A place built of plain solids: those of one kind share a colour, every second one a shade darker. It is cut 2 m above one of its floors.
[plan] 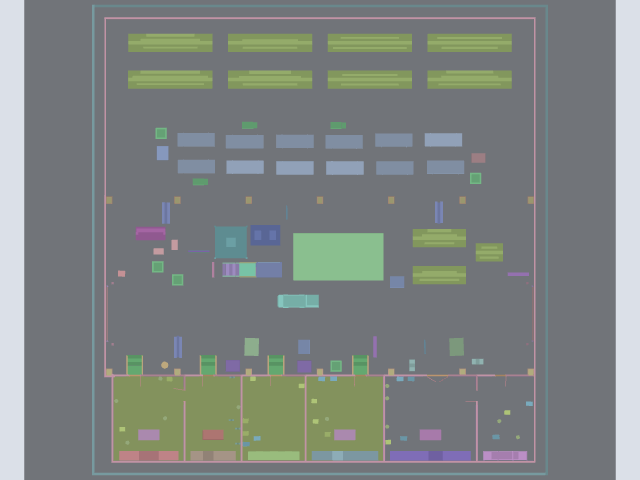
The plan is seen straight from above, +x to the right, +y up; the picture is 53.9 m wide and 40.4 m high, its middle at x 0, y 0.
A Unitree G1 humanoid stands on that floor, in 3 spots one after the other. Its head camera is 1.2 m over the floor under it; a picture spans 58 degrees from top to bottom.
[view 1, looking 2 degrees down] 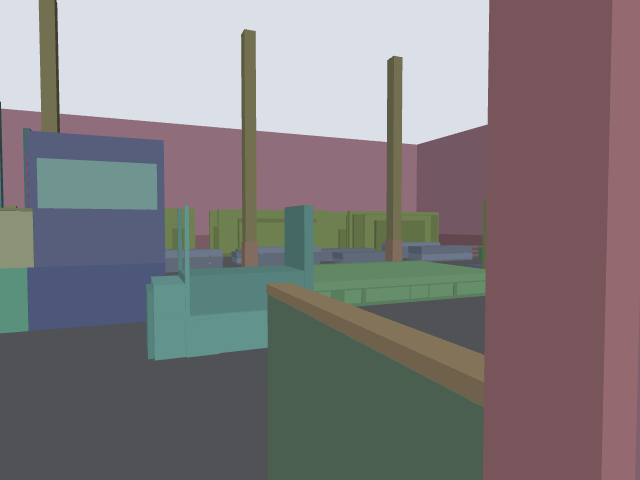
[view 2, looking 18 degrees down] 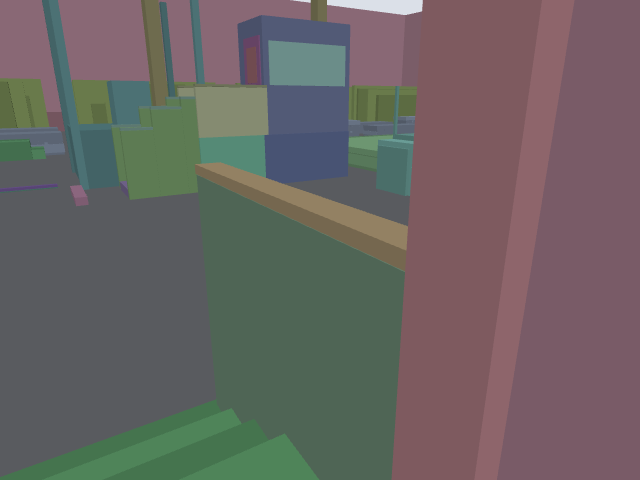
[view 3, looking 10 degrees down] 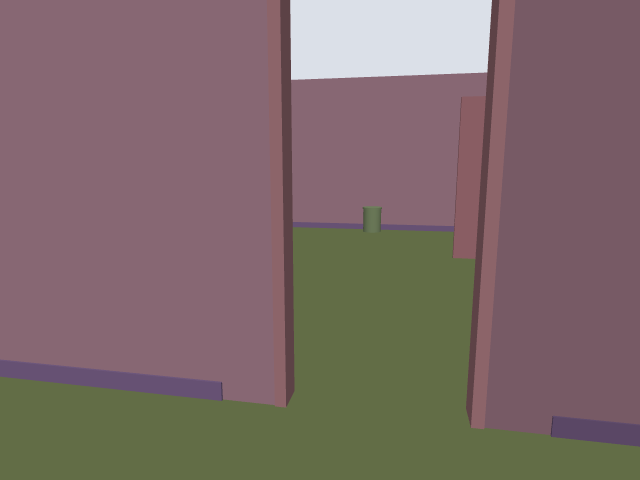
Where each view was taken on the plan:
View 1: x -3.70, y -11.78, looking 67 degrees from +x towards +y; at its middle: frame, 27.31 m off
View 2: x -9.40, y -11.78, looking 58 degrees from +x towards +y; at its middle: doorguard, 1.17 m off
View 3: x -9.40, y -13.00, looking -169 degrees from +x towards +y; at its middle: ground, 6.92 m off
